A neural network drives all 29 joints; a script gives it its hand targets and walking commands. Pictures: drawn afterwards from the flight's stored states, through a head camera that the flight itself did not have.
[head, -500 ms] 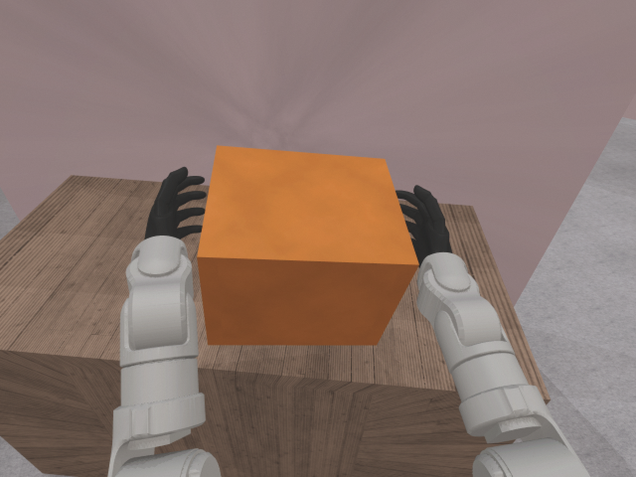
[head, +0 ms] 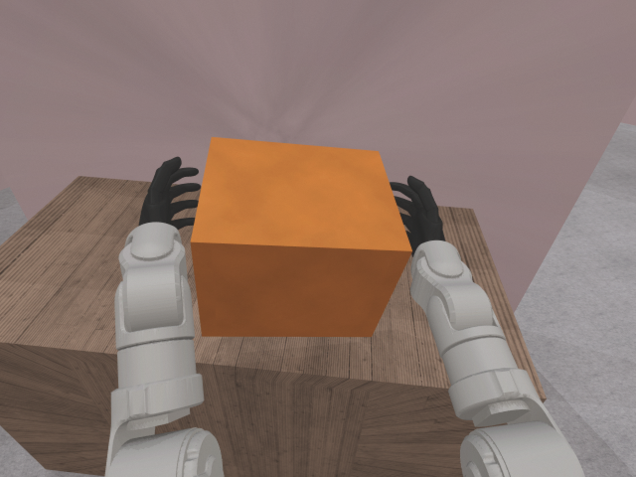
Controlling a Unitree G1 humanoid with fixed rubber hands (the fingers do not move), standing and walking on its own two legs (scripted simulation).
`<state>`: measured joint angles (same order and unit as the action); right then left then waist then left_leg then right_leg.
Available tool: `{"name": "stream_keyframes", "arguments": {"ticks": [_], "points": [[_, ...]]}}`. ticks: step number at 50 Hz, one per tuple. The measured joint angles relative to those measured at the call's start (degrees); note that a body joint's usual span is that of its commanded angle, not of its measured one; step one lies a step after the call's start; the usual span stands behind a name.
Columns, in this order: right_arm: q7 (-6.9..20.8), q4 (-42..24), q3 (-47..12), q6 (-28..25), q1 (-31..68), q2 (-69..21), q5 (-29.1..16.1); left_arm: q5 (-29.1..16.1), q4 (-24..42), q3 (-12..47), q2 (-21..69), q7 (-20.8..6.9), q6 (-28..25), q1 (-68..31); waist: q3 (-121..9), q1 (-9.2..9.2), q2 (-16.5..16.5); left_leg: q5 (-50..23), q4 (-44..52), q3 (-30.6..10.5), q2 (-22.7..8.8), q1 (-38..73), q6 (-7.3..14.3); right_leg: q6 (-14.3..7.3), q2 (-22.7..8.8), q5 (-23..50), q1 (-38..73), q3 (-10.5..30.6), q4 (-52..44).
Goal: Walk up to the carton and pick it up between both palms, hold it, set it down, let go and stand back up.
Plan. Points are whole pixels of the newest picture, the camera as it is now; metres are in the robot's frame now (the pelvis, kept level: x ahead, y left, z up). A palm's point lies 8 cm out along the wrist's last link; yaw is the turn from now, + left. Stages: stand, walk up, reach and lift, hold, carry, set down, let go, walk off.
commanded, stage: hold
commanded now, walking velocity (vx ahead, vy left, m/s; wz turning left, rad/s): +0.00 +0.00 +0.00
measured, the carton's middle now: (293, 240) +0.40 +0.02 +0.14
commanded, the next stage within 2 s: none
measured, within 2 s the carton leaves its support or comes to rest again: neither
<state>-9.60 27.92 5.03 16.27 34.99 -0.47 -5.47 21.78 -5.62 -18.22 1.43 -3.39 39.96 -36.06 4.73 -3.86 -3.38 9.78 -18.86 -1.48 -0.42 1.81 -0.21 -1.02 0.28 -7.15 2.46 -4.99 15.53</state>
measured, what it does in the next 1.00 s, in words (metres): stands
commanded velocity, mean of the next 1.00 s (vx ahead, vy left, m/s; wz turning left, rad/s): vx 0.00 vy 0.00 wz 0.00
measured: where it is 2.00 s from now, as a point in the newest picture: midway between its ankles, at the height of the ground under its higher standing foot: outside the picture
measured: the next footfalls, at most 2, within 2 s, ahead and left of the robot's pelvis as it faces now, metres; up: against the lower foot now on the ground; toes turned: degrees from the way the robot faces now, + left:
none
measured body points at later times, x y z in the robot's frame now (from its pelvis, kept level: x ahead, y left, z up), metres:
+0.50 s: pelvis +0.01 +0.00 +0.00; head -0.03 +0.03 +0.45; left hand +0.38 +0.18 +0.20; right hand +0.37 -0.14 +0.17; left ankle +0.02 +0.12 -0.75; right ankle +0.03 -0.11 -0.75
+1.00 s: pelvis +0.00 +0.00 +0.00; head -0.04 +0.03 +0.45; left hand +0.37 +0.18 +0.20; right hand +0.37 -0.14 +0.18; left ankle +0.02 +0.12 -0.75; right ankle +0.03 -0.11 -0.75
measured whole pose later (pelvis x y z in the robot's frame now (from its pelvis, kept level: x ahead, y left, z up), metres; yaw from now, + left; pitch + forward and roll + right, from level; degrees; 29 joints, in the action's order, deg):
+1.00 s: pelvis +0.00 +0.00 +0.00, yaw +0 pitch -11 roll -1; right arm -10.7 25.1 2.7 16.7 33.5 0.2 -7.3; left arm 22.0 -2.1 -17.5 1.4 -3.9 41.3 -34.0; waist 5.4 -4.0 -3.3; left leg 10.2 -18.9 -1.4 -0.5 2.6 -0.1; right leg -0.9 0.4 -7.2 3.5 -4.9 14.9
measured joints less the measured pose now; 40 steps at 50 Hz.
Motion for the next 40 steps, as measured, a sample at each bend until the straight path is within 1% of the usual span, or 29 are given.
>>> {"name": "stream_keyframes", "arguments": {"ticks": [26,40], "points": [[-1.76,-4.66,-3.71,0.72,-2.79,1.21,-3.03,-0.30,5.24,1.37,-0.07,-0.47,1.22,3.63,0.71,-0.43,0.12,1.19,-0.54,-0.20,-0.15,1.03,-0.04,0.14,0.18,-0.58,1.68,-0.19,-0.73],[-1.49,-4.19,-3.10,0.83,-2.33,1.00,-2.61,-0.05,4.84,1.19,0.03,-0.45,1.57,3.03,0.67,-0.21,0.09,0.81,-0.31,0.11,-0.05,0.89,0.10,0.18,0.07,-0.21,1.34,0.09,-0.74]]}}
